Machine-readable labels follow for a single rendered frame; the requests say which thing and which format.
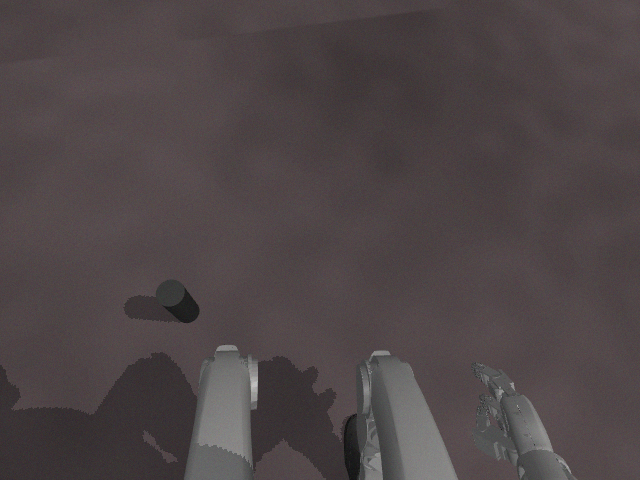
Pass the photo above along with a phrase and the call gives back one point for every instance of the right robot foot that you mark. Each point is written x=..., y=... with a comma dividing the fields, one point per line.
x=351, y=448

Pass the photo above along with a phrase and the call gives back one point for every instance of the can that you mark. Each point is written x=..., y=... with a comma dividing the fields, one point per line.
x=173, y=296

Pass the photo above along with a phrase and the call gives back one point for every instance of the right robot arm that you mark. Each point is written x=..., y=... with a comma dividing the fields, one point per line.
x=543, y=465

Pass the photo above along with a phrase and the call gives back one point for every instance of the right robot hand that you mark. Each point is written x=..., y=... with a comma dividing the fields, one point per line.
x=515, y=415

